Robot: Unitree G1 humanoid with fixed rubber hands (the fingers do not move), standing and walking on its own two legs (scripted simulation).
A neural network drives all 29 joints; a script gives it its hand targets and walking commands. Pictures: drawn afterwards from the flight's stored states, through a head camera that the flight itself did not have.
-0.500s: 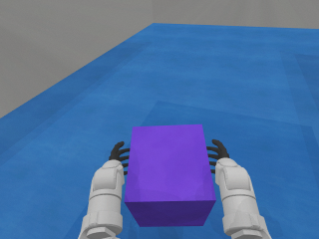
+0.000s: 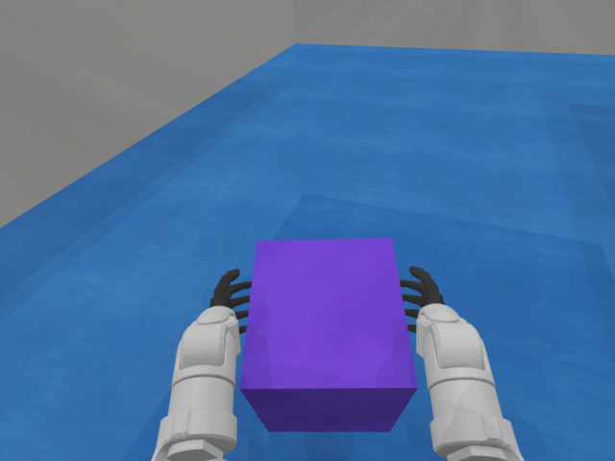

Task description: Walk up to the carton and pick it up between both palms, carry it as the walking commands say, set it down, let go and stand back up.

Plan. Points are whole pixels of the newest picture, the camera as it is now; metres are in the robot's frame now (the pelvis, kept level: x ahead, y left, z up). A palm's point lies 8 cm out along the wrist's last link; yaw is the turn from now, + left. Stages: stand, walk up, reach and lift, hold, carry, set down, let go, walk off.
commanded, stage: carry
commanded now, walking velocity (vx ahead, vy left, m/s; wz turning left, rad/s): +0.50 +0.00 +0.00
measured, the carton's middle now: (326, 340) +0.32 -0.01 -0.02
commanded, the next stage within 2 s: none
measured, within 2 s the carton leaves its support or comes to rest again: neither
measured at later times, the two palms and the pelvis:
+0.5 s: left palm (249, 240) +0.41 +0.10 +0.11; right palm (435, 246) +0.39 -0.18 +0.09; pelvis +0.12 -0.03 +0.00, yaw -2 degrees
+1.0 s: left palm (281, 171) +0.68 +0.06 +0.08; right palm (417, 169) +0.65 -0.22 +0.08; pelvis +0.38 -0.06 -0.01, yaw -4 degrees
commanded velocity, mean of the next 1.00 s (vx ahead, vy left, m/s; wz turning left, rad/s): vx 0.50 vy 0.00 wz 0.00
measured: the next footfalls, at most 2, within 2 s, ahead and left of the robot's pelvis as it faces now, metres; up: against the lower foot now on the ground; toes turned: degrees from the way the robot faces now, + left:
left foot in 0.70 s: +0.27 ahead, +0.10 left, +0.00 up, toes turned -2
right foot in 1.00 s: +0.50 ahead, -0.18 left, +0.00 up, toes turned -4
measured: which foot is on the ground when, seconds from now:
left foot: down 0.00-0.54, up 0.56-0.68, down 0.70-1.00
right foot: down 0.00-0.74, up 0.76-0.98, down 1.00-1.00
